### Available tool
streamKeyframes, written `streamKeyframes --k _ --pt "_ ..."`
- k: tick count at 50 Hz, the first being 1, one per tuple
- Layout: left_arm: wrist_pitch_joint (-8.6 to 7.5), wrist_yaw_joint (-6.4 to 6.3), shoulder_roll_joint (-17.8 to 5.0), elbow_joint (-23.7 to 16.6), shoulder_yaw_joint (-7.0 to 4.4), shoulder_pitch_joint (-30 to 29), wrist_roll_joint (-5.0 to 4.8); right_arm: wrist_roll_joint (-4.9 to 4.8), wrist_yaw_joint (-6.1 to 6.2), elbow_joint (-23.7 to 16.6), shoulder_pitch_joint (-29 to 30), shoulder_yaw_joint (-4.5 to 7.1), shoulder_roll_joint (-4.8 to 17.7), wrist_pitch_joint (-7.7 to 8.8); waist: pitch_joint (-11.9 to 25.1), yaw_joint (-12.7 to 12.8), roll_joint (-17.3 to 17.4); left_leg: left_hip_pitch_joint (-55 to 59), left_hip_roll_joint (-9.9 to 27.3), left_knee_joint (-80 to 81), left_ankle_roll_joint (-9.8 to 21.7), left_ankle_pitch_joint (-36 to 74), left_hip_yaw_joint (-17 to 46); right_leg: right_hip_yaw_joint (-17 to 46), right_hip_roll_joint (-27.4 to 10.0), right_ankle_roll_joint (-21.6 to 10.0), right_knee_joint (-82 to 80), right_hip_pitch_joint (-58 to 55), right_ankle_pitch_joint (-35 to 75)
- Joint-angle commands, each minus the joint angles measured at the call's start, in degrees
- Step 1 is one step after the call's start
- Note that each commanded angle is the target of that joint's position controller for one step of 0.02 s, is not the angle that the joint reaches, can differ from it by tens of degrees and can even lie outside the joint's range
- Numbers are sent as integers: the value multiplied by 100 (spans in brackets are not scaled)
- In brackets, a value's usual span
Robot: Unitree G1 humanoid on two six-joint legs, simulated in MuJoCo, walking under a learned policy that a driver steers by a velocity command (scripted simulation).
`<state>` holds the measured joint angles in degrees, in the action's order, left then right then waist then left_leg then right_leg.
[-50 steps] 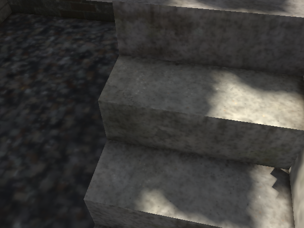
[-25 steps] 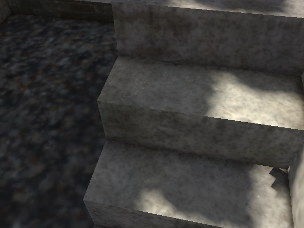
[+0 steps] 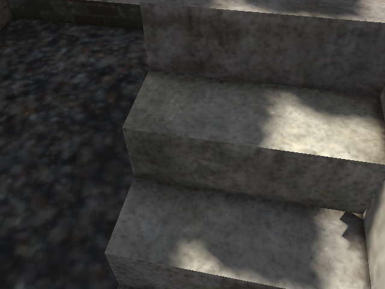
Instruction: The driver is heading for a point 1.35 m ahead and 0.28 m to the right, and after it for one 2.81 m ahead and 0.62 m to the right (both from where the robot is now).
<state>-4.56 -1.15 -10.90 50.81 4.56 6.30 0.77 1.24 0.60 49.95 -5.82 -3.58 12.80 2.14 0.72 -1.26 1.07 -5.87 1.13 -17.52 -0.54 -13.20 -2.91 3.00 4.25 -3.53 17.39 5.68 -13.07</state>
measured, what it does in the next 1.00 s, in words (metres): stands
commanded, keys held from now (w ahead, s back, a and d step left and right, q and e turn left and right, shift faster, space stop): w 1.00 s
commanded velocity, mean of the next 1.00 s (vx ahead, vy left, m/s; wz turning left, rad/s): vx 0.50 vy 0.00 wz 0.00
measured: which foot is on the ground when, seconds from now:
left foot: down 0.00-1.00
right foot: down 0.00-1.00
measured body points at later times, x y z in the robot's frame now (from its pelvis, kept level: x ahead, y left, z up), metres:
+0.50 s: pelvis +0.00 +0.00 +0.00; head +0.01 -0.01 +0.45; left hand +0.15 +0.22 -0.12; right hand +0.14 -0.23 -0.13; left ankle -0.05 +0.12 -0.75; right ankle -0.05 -0.08 -0.75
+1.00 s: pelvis +0.00 +0.00 +0.00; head +0.01 -0.01 +0.45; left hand +0.15 +0.21 -0.12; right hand +0.14 -0.23 -0.13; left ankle -0.05 +0.12 -0.75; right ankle -0.05 -0.09 -0.75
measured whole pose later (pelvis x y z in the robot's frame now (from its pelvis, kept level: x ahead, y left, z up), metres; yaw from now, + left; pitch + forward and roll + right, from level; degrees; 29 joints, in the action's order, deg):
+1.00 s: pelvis +0.00 +0.00 +0.00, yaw +0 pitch +2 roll +0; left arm -4.7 -1.2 -10.8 50.3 4.6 6.7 0.7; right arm 1.2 0.5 50.5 -5.5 -3.2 12.9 2.0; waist 0.6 -1.0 1.1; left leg -5.9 1.3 -17.3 -0.7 -13.0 -2.7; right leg 3.4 4.3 -3.5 17.3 5.9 -12.8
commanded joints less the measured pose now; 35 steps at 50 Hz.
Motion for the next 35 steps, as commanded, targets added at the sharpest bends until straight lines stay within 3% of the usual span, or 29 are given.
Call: streamKeyframes --k 1,35 --pt "-78 -13 -523 -343 -114 -233 -3 -2 13 -357 261 110 506 76 444 -2 -123 203 715 32 207 1588 614 820 -1057 -62 -38 -122 2277" --pt "-93 -23 -507 -391 -107 -167 -18 -2 14 -281 269 147 531 64 413 48 -123 162 738 44 168 1577 622 828 -1069 -98 -37 -110 2241"
Keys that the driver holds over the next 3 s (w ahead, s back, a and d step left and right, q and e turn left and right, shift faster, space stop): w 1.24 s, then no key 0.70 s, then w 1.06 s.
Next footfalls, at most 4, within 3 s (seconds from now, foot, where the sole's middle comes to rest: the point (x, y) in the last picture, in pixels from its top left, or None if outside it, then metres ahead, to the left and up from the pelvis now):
none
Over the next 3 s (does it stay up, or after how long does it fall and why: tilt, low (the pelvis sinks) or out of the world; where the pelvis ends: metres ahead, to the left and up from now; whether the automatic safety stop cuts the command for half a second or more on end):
stays up -0.01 0.01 0.00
